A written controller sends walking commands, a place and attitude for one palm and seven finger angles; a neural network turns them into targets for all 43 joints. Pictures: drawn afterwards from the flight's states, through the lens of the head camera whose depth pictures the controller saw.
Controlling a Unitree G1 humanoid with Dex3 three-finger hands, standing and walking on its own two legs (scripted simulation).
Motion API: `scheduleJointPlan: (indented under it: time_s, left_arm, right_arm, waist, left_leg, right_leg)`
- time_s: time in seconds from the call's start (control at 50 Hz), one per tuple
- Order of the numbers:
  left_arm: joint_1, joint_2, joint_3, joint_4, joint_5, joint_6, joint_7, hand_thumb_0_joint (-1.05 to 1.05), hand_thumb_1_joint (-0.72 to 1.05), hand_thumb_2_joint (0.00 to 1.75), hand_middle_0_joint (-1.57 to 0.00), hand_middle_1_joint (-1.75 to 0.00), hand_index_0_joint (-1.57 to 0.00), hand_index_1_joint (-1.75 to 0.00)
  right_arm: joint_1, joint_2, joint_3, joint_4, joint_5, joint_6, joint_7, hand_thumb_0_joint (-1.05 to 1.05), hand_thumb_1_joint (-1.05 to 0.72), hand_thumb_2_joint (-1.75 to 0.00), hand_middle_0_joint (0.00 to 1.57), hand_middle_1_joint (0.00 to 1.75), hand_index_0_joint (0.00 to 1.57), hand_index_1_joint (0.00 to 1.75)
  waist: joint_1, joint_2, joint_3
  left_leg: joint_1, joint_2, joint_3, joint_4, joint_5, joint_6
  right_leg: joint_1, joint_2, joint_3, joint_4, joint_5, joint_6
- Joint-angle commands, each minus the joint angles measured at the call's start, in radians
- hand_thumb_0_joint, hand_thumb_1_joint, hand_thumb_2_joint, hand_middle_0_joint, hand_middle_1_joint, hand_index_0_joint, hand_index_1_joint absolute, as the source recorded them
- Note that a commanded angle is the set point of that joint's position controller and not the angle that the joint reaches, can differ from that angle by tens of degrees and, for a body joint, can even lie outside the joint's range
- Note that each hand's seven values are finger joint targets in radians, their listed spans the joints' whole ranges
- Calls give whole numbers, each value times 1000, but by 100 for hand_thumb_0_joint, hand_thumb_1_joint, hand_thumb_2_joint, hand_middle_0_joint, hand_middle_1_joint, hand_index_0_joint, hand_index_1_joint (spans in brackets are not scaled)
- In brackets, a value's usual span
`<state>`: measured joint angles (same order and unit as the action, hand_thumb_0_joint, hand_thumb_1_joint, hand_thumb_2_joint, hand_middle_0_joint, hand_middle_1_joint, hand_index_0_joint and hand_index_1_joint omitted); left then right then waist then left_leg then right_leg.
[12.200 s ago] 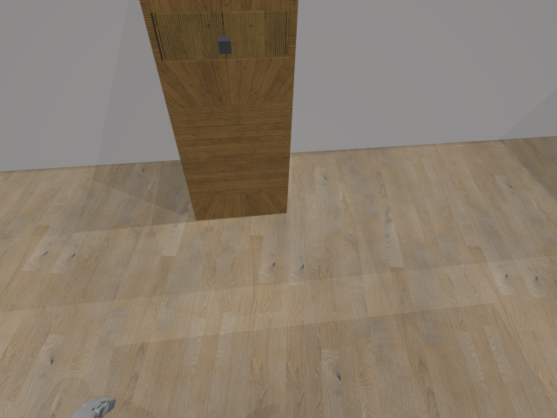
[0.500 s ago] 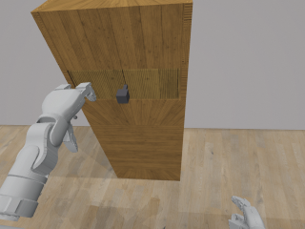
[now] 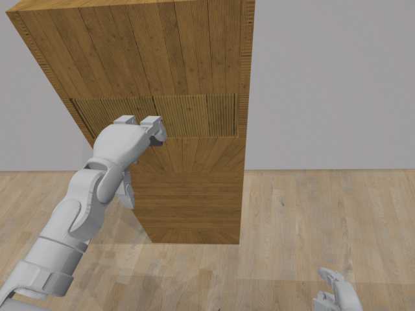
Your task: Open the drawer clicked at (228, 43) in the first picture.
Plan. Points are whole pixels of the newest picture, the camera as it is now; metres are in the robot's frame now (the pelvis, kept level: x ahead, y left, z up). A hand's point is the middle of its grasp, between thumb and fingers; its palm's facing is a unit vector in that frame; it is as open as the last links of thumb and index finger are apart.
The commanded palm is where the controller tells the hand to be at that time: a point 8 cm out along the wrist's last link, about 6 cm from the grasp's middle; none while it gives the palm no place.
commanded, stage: move the hooked fingers above the handle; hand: left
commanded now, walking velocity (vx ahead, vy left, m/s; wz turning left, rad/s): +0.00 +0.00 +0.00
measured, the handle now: (155, 130) +0.49 +0.17 +0.06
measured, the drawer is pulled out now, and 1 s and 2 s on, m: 0.00 0.00 0.00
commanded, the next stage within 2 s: none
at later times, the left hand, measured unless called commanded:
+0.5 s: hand (177, 140) +0.41 +0.10 +0.12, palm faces +0.02 -0.11 -0.99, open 13.8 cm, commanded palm +0.42 +0.17 +0.19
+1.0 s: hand (143, 138) +0.43 +0.18 +0.10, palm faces -0.13 -0.03 -0.99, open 13.8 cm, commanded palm +0.42 +0.18 +0.18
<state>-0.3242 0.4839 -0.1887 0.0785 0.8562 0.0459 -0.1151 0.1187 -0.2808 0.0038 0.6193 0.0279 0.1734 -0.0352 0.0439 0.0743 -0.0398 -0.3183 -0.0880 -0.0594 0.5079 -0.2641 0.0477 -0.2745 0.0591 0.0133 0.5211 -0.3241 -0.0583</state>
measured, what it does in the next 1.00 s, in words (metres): stands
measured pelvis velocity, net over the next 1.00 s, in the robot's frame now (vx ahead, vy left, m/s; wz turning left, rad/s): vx -0.01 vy -0.02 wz -0.06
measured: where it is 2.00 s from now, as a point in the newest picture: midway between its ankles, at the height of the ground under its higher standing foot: outside the picture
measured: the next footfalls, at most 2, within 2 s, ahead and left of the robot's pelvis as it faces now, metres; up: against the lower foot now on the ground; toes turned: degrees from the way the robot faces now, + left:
none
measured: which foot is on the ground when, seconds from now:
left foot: down 0.00-1.00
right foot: down 0.00-1.00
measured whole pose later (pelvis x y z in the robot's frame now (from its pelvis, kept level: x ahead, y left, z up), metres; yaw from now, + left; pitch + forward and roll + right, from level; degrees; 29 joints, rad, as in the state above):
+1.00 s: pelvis -0.01 -0.02 +0.00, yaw -3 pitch +6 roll +1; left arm -0.72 0.47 -0.15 0.80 0.96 0.15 -0.03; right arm 0.23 -0.28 0.02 0.62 0.07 0.20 -0.10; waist -0.05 0.04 -0.07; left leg -0.35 -0.05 -0.01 0.47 -0.23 0.03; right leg -0.33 0.10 0.06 0.51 -0.28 -0.08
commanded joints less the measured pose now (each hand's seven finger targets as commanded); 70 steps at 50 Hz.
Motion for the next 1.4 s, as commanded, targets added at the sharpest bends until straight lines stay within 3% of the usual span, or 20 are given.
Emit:
scheduleJointPlan:
  time_s: [0.0, 0.06, 0.12, 0.18, 0.26, 0.36, 0.38, 0.42, 0.48, 0.56, 0.64, 0.78, 0.9, 0.96, 0.98, 1.04, 1.08, 1.14, 1.26, 1.38]
  left_arm:
    - [-545, 353, 347, -128, 35, -40, 208, 0, -50, 30, -30, -120, -30, -120]
    - [-561, 264, 285, 46, 49, 56, 278, 0, -50, 30, -30, -120, -30, -120]
    - [-538, 215, 193, 141, 84, 180, 254, 0, -50, 30, -30, -120, -30, -120]
    - [-508, 40, -5, 239, 87, 302, 148, 0, -50, 30, -30, -120, -30, -120]
    - [-692, -38, -132, 141, 57, 266, 1, 0, -50, 30, -30, -120, -30, -120]
    - [-885, 90, -5, -37, 68, 3, 59, 0, -50, 30, -30, -120, -30, -120]
    - [-891, 157, 69, -30, 66, -30, 106, 0, -50, 30, -30, -120, -30, -120]
    - [-888, 155, 131, 89, 63, -55, 208, 0, -50, 30, -30, -120, -30, -120]
    - [-850, 245, 239, 330, 57, 15, 309, 0, -50, 30, -30, -120, -30, -120]
    - [-868, 218, 153, 505, 107, 130, 341, 0, -50, 30, -30, -120, -30, -120]
    - [-824, 214, 140, 605, 156, 254, 302, 0, -50, 30, -30, -120, -30, -120]
    - [-770, 259, 128, 688, 126, 296, 205, 0, -50, 30, -30, -120, -30, -120]
    - [-772, 255, 122, 624, 131, 146, 123, 0, -50, 30, -30, -120, -30, -120]
    - [-871, 261, 143, 372, 111, -9, 117, 0, -50, 30, -30, -120, -30, -120]
    - [-933, 204, 91, 275, 104, -56, 120, 0, -50, 30, -30, -120, -30, -120]
    - [-982, 167, 76, 135, 90, -143, 179, 0, -50, 30, -30, -120, -30, -120]
    - [-954, 132, 52, 186, 78, -128, 218, 0, -50, 30, -30, -120, -30, -120]
    - [-865, 143, 94, 375, 51, -41, 258, 0, -50, 30, -30, -120, -30, -120]
    - [-888, 186, 99, 547, 112, 137, 244, 0, -50, 30, -30, -120, -30, -120]
    - [-747, 190, 114, 568, 105, 149, 142, 0, -50, 30, -30, -120, -30, -120]
  right_arm:
    - [-58, -65, -27, -92, -2, -44, -8, 0, -90, -90, 20, 30, 20, 30]
    - [-70, -60, -23, -71, 11, -31, 8, 0, -90, -90, 20, 30, 20, 30]
    - [-92, -79, -18, -80, 16, -5, 20, 0, -90, -90, 20, 30, 20, 30]
    - [-99, -95, -22, -114, 38, 23, 26, 0, -90, -90, 20, 30, 20, 30]
    - [-73, -105, -30, -139, 33, 30, 12, 0, -90, -90, 20, 30, 20, 30]
    - [1, -78, -36, -109, 4, -20, -15, 0, -90, -90, 20, 30, 20, 30]
    - [22, -80, -39, -97, -2, -24, -16, 0, -90, -90, 20, 30, 20, 30]
    - [47, -62, -35, -70, 3, -35, -14, 0, -90, -90, 20, 30, 20, 30]
    - [49, -74, -22, -43, 13, -16, -14, 0, -90, -90, 20, 30, 20, 30]
    - [21, -77, -9, -50, 18, 5, -29, 0, -90, -90, 20, 30, 20, 30]
    - [29, -88, -14, -49, 18, 40, -11, 0, -90, -90, 20, 30, 20, 30]
    - [-36, -104, 0, -77, 44, 49, -56, 0, -90, -90, 20, 30, 20, 30]
    - [24, -114, -17, -112, 40, 14, -78, 0, -90, -90, 20, 30, 20, 30]
    - [52, -101, -43, -131, 26, -17, -77, 0, -90, -90, 20, 30, 20, 30]
    - [58, -90, -52, -135, 23, -26, -74, 0, -90, -90, 20, 30, 20, 30]
    - [104, -79, -78, -100, 18, -57, -66, 0, -90, -90, 20, 30, 20, 30]
    - [123, -79, -81, -72, 22, -63, -53, 0, -90, -90, 20, 30, 20, 30]
    - [105, -95, -69, -37, 34, -52, -39, 0, -90, -90, 20, 30, 20, 30]
    - [54, -108, -43, -38, 31, -16, -20, 0, -90, -90, 20, 30, 20, 30]
    - [32, -110, -34, -86, 27, 24, -24, 0, -90, -90, 20, 30, 20, 30]
  waist:
    - [22, -22, -389]
    - [24, -42, -318]
    - [17, -73, -333]
    - [-38, -136, -285]
    - [-100, -159, -317]
    - [-70, 20, -459]
    - [-50, 34, -459]
    - [-30, -14, -401]
    - [-8, -145, -321]
    - [-16, -131, -340]
    - [1, -82, -398]
    - [-19, -281, -244]
    - [-50, -191, -243]
    - [-58, -71, -394]
    - [-78, -40, -432]
    - [-103, 75, -461]
    - [-121, 33, -425]
    - [-99, -77, -311]
    - [-62, -115, -351]
    - [-43, -219, -346]
  left_leg:
    - [160, 24, 21, 12, 465, -13]
    - [133, 38, 35, -12, 432, -31]
    - [120, 45, 45, -29, 418, -34]
    - [120, 50, 43, -29, 385, -23]
    - [184, 45, 11, -11, 365, 5]
    - [335, 48, -40, 37, 500, -20]
    - [323, 49, -38, 37, 489, -33]
    - [261, 53, -31, 24, 483, -52]
    - [88, 43, 15, -10, 354, -39]
    - [18, 48, 62, -23, 271, -27]
    - [15, 57, 72, -34, 333, -28]
    - [-70, 48, 93, -89, 157, 0]
    - [-56, 43, 95, -71, 118, 14]
    - [33, 33, 87, -33, 194, 26]
    - [70, 27, 82, -19, 221, 29]
    - [200, 26, 62, 21, 294, 29]
    - [198, 25, 52, 34, 305, 23]
    - [100, 24, 57, 11, 242, 11]
    - [31, 27, 71, -1, 300, 3]
    - [-3, 28, 75, 2, 328, 8]
  right_leg:
    - [124, -37, 21, -9, 486, 10]
    - [83, -29, 4, -18, 412, 3]
    - [114, -37, 6, -24, 407, 8]
    - [76, -41, -2, -40, 397, 17]
    - [20, -46, -7, -36, 394, 24]
    - [-48, -30, -2, 5, 341, 3]
    - [-51, -23, -5, 4, 320, -2]
    - [-62, -14, -25, 13, 302, -9]
    - [10, -14, -17, 3, 293, -8]
    - [39, -28, 11, -10, 277, 3]
    - [109, -36, 18, -11, 345, 6]
    - [161, -66, 69, -105, 242, 42]
    - [136, -75, 88, -108, 241, 45]
    - [180, -78, 100, -70, 410, 44]
    - [172, -74, 96, -64, 435, 41]
    - [52, -48, 80, -57, 416, 25]
    - [13, -44, 66, -58, 403, 25]
    - [-12, -42, 42, -62, 354, 28]
    - [76, -48, 32, -34, 427, 25]
    - [155, -64, 40, -16, 572, 41]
